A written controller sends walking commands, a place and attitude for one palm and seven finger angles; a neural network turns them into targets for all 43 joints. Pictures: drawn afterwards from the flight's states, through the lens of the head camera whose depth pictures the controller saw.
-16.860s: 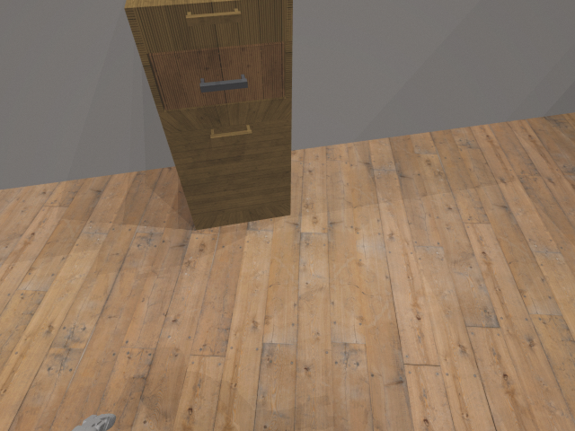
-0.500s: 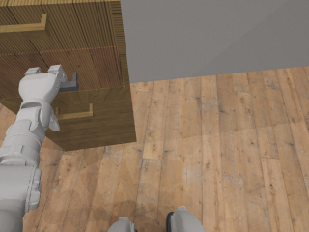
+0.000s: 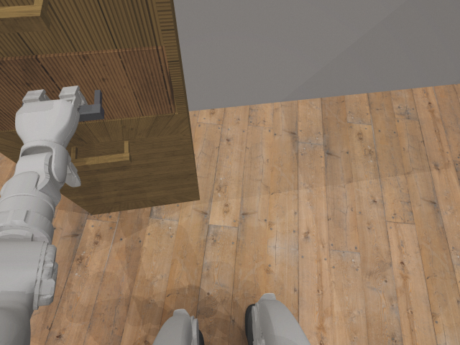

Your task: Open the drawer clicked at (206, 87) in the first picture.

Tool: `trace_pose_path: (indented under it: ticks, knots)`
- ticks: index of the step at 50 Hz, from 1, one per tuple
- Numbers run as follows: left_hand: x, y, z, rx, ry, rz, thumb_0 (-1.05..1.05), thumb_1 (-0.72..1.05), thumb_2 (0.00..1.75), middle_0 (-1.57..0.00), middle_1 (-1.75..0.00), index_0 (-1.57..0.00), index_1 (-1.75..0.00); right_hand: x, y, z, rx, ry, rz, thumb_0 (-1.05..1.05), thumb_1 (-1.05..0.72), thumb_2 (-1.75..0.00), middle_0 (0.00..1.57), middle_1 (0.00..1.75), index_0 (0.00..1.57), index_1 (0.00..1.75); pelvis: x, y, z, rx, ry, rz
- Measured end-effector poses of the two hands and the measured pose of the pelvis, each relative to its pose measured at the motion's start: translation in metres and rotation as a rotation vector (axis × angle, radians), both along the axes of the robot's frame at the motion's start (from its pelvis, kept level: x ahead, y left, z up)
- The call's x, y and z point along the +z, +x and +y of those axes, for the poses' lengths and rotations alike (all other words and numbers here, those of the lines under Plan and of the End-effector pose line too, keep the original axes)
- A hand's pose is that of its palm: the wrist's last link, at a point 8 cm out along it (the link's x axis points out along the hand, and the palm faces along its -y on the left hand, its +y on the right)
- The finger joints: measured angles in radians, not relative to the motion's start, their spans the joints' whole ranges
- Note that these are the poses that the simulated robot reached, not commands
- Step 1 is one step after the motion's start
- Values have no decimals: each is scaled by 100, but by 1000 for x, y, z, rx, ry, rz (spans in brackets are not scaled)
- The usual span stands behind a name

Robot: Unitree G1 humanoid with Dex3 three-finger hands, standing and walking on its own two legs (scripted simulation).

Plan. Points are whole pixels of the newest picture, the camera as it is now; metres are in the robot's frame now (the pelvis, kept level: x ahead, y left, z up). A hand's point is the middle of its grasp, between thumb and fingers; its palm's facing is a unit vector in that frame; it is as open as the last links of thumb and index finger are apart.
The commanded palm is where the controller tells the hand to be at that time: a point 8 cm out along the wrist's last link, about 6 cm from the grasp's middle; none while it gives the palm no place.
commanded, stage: lower the fingers behind the handle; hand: left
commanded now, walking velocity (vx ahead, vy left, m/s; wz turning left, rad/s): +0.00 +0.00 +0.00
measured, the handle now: (62, 106) +0.54 +0.28 +0.01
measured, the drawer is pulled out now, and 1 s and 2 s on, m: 0.00 0.00 0.03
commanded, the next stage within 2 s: close the thumb around the handle in 0.40 s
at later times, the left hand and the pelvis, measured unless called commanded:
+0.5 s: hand (66, 139) +0.48 +0.28 -0.01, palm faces -0.09 -0.01 -1.00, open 13.9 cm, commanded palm +0.47 +0.26 +0.03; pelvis -0.01 +0.00 +0.00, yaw +0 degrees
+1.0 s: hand (66, 137) +0.48 +0.28 -0.01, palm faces -0.10 -0.01 -1.00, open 7.5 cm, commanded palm +0.47 +0.26 +0.03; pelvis +0.00 +0.00 +0.00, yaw +0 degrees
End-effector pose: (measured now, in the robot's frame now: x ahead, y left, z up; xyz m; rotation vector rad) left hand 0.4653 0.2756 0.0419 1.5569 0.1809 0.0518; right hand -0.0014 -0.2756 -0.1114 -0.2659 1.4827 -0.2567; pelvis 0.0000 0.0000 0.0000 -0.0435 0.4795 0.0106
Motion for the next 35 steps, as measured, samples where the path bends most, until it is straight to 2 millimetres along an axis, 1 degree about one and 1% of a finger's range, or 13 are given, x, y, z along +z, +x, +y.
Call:
trace_pose_path:
  ticks: [15, 27, 31, 35]
  knots:
    - [0, -1, 0, -5, 7, 9, 0, -49, 30, -28, -120, -30, -120, -7, -4, 0, 4, 0, -16, 1, -91, -90, 21, 30, 21, 30, -6, -7, -2, 3, 1, 11]
    - [0, 0, -1, -2, 5, 12, 0, -48, 30, -28, -120, -30, -120, -5, -5, 1, 5, 2, -12, 1, -91, -90, 21, 30, 21, 30, -4, -6, -1, 6, -1, 6]
    - [0, 0, -1, -5, 7, 14, 0, -44, 32, -29, -121, -31, -121, -4, -5, 1, 7, 0, -13, 1, -91, -90, 21, 30, 21, 30, -4, -5, -1, 7, -1, 7]
    - [0, 1, -1, -5, 6, 12, 0, -31, 37, -30, -122, -32, -122, -4, -4, 1, 9, -2, -14, 1, -91, -90, 21, 30, 21, 30, -5, -5, -1, 8, -1, 8]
